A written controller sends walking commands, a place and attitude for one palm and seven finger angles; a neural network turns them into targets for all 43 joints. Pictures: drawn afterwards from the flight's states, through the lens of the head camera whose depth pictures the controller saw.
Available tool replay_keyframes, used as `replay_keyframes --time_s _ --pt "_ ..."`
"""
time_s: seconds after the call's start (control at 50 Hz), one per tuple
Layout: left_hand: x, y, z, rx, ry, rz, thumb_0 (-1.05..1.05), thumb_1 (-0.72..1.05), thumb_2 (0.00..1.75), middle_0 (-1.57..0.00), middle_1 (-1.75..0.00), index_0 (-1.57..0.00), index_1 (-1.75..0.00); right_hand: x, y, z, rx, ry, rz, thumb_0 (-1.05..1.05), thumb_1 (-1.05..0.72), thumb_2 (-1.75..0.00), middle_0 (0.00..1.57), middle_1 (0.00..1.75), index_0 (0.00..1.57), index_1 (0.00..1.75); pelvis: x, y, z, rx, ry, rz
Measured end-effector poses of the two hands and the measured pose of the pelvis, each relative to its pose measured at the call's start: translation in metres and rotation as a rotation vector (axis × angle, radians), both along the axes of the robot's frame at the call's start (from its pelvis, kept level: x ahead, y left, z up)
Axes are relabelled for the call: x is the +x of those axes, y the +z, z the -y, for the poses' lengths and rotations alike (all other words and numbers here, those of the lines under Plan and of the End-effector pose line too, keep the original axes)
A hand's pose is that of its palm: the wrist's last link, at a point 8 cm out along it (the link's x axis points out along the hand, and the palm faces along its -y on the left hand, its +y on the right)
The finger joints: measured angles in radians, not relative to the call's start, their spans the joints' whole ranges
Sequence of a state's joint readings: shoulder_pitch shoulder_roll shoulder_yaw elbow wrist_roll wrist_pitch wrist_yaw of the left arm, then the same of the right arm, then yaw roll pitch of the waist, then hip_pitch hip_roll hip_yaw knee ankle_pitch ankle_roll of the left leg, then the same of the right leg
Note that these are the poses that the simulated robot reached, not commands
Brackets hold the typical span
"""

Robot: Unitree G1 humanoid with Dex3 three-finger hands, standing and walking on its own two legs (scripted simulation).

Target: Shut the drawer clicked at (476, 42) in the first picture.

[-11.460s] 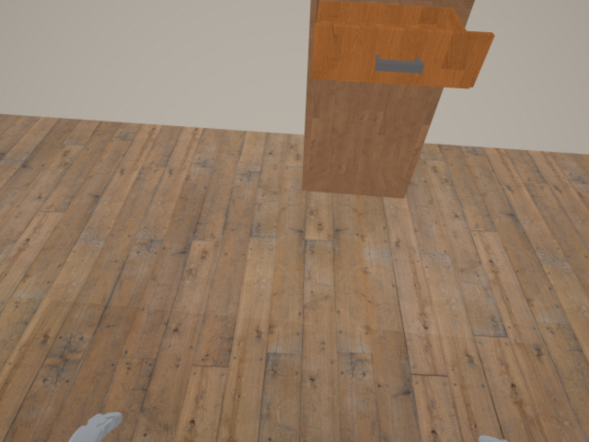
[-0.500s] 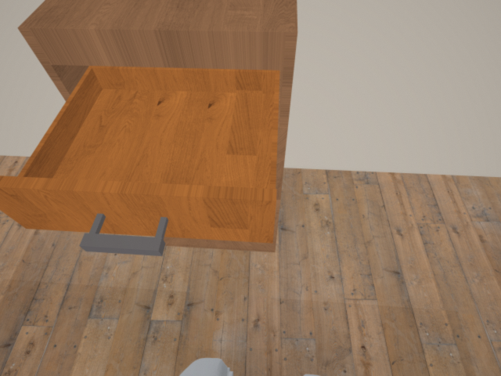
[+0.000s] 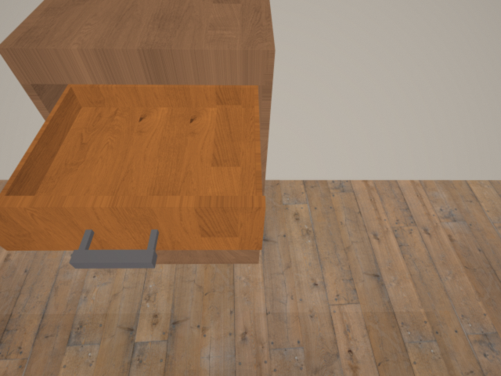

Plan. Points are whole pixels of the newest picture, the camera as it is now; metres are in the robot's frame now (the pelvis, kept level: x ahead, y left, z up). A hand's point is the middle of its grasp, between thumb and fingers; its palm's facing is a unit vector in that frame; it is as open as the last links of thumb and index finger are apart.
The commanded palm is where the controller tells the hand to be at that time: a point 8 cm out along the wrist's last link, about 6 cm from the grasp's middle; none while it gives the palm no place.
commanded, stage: come to a stop and stand still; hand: left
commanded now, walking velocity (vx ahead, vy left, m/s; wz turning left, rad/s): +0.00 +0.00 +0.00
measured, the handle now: (118, 247) +0.30 +0.22 +0.04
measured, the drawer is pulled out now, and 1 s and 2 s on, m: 0.29 0.29 0.29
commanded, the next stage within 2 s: look again from close up in 0.50 s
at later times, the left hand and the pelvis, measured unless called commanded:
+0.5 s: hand out of the picture +0.00 +0.13 -0.17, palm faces +0.05 -0.98 -0.21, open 7.2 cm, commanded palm none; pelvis +0.00 -0.04 +0.00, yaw +0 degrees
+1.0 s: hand out of the picture -0.01 +0.19 -0.18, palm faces +0.04 -0.98 -0.21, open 7.3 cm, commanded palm none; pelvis -0.02 +0.01 +0.00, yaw +1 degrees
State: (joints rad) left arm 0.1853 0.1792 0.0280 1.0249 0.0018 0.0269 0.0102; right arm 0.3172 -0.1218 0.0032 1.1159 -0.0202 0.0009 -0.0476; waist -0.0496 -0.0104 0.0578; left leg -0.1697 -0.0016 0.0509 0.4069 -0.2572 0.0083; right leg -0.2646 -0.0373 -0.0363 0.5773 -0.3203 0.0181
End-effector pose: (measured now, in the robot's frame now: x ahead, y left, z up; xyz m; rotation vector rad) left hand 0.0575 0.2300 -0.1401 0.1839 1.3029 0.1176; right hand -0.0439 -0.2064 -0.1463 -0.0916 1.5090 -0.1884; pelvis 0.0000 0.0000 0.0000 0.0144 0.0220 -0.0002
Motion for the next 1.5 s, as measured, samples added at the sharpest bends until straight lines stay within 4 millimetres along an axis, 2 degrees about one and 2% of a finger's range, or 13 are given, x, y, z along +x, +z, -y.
replay_keyframes --time_s 0.1,0.24,0.5,0.64,0.74,1.0,1.2,1.24,1.28,1.38,1.42,1.46,1.5 --pt "0.010 0.003 0.024 0.023 -0.007 0.044 0.00 0.92 0.90 -0.20 -0.29 -0.20 -0.29 -0.003 -0.013 0.021 0.017 -0.024 -0.016 0.00 -0.90 -0.90 0.20 0.29 0.20 0.30 0.002 -0.005 0.018 -0.003 0.000 0.015" --pt "0.004 0.002 0.038 0.025 0.030 0.060 -0.01 0.94 0.90 -0.20 -0.30 -0.20 -0.29 0.017 -0.010 0.042 0.004 0.007 0.025 0.00 -0.91 -0.90 0.20 0.29 0.20 0.29 0.005 -0.003 0.035 0.002 0.006 0.030" --pt "-0.060 -0.001 0.049 0.011 0.080 -0.072 0.00 0.93 0.90 -0.20 -0.30 -0.20 -0.29 0.045 -0.006 0.056 -0.009 0.057 0.089 0.00 -0.91 -0.90 0.20 0.29 0.20 0.29 -0.003 0.000 0.044 -0.009 0.008 0.038" --pt "-0.088 -0.003 0.056 -0.011 0.095 -0.119 0.00 0.92 0.90 -0.20 -0.30 -0.20 -0.29 0.040 -0.004 0.050 -0.008 0.068 0.085 0.00 -0.91 -0.90 0.20 0.29 0.20 0.29 -0.009 0.000 0.037 -0.019 0.009 0.032" --pt "-0.099 -0.009 0.044 -0.024 0.081 -0.114 0.01 0.91 0.90 -0.20 -0.30 -0.21 -0.29 0.043 -0.007 0.039 -0.022 0.070 0.150 0.01 -0.91 -0.90 0.20 0.29 0.20 0.29 -0.018 -0.006 0.019 -0.042 0.022 0.033" --pt "-0.076 -0.005 -0.008 0.005 0.065 -0.038 0.00 0.91 0.90 -0.20 -0.29 -0.20 -0.29 0.020 -0.005 -0.004 0.003 0.093 0.136 0.01 -0.93 -0.90 0.20 0.29 0.20 0.29 -0.023 -0.004 -0.013 -0.013 0.015 0.042" --pt "-0.074 -0.005 -0.012 0.010 0.056 -0.077 0.00 0.91 0.90 -0.20 -0.29 -0.20 -0.29 0.016 -0.005 -0.014 0.021 0.083 0.088 0.01 -0.91 -0.90 0.20 0.29 0.20 0.30 -0.017 -0.003 -0.018 -0.012 0.013 0.024" --pt "-0.046 0.012 -0.016 0.010 0.139 0.089 0.01 0.92 0.90 -0.20 -0.30 -0.21 -0.30 0.026 0.001 -0.006 -0.020 0.086 0.168 0.02 -0.92 -0.90 0.20 0.29 0.20 0.30 -0.015 -0.004 -0.018 -0.010 0.015 0.021" --pt "-0.001 0.047 -0.024 0.061 0.153 0.379 0.02 0.92 0.90 -0.21 -0.31 -0.22 -0.31 0.044 0.009 0.005 -0.066 0.088 0.307 0.03 -0.93 -0.90 0.21 0.30 0.20 0.30 -0.012 -0.006 -0.016 0.003 0.014 0.011" --pt "0.093 0.139 -0.014 0.032 0.089 0.962 0.02 0.93 0.90 -0.26 -0.36 -0.26 -0.36 0.115 0.029 0.034 -0.127 0.096 0.647 0.02 -0.92 -0.90 0.20 0.29 0.20 0.30 -0.013 -0.013 -0.011 -0.007 0.031 -0.015" --pt "0.104 0.157 -0.006 -0.019 0.051 1.108 0.01 0.92 0.90 -0.28 -0.39 -0.28 -0.39 0.146 0.042 0.043 -0.137 0.101 0.771 0.02 -0.92 -0.90 0.20 0.29 0.20 0.30 -0.014 -0.018 -0.006 -0.008 0.019 -0.044" --pt "0.093 0.141 -0.002 -0.075 0.038 1.119 0.00 0.92 0.90 -0.32 -0.43 -0.26 -0.40 0.175 0.056 0.051 -0.142 0.115 0.874 0.02 -0.91 -0.90 0.20 0.29 0.20 0.30 -0.017 -0.025 0.000 -0.006 0.008 -0.072" --pt "0.069 0.120 0.004 -0.130 -0.002 1.103 0.00 0.92 0.90 -0.35 -0.47 -0.28 -0.43 0.200 0.068 0.056 -0.148 0.159 0.951 0.02 -0.91 -0.90 0.20 0.29 0.20 0.29 -0.020 -0.034 0.007 -0.004 0.006 -0.096"
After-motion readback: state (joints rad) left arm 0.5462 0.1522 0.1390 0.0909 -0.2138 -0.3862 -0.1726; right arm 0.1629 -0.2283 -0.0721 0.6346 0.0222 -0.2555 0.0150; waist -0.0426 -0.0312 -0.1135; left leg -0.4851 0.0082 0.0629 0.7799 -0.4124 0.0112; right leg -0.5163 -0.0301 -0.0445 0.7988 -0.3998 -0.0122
